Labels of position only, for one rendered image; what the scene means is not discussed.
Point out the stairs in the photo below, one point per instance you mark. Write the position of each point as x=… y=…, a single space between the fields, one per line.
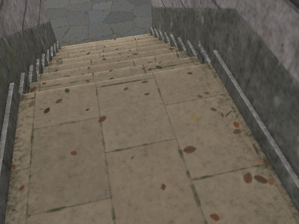
x=109 y=59

